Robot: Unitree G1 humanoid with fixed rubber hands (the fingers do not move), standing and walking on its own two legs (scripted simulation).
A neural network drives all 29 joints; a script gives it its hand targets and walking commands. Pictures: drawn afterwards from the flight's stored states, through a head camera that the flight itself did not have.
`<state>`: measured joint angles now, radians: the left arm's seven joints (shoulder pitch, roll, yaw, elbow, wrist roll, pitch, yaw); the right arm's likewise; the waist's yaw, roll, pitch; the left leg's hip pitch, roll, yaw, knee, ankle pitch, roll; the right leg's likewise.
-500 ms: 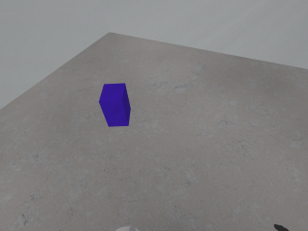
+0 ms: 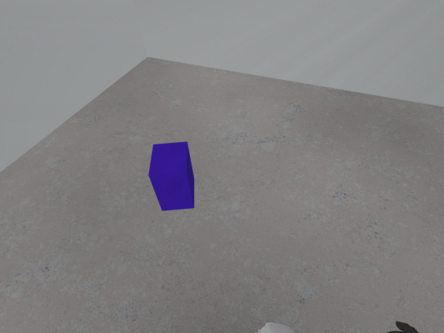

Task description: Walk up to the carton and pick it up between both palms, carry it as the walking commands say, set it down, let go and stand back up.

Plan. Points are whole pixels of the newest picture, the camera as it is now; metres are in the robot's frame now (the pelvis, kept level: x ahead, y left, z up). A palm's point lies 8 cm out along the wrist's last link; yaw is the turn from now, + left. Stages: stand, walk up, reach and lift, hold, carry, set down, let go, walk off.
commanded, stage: walk up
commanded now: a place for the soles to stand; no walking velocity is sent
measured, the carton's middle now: (174, 177) +0.97 +0.20 -0.57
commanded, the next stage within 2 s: none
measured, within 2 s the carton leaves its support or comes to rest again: neither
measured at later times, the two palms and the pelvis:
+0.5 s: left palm out of the picture +0.26 +0.50 -0.07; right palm (311, 285) +0.23 -0.19 -0.09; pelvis +0.15 +0.16 +0.00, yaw -3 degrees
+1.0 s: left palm out of the picture +0.41 +0.66 -0.07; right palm (232, 220) +0.40 -0.05 -0.10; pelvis +0.31 +0.31 -0.01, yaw -4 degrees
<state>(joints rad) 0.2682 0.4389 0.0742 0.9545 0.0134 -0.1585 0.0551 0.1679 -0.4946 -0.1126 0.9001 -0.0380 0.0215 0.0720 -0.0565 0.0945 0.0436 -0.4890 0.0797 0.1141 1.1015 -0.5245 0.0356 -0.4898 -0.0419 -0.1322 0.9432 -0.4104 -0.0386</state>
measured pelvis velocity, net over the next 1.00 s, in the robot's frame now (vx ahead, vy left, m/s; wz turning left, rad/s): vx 0.31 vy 0.31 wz -0.08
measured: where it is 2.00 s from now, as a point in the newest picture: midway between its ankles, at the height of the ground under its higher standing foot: (142, 288)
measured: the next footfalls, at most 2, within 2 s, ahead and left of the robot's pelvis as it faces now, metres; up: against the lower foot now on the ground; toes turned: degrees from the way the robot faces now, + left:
left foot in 0.26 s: +0.24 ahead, +0.25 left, +0.00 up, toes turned +8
right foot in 0.52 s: +0.28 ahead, +0.05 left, +0.00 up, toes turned -10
